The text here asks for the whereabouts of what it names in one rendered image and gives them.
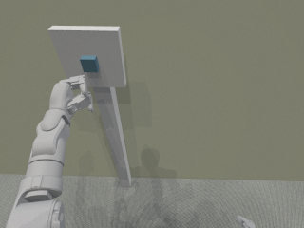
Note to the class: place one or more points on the robot left hand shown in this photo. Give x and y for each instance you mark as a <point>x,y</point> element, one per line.
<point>62,97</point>

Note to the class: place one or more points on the robot left forearm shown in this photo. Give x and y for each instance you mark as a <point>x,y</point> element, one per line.
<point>43,180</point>

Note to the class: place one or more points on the robot left upper arm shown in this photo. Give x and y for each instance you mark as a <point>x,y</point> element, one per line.
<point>39,214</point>

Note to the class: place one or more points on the robot right hand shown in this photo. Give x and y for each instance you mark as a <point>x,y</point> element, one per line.
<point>244,223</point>

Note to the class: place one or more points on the button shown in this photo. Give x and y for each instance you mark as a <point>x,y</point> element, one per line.
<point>90,63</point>

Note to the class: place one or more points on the panel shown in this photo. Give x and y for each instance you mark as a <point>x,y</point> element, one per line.
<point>105,42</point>

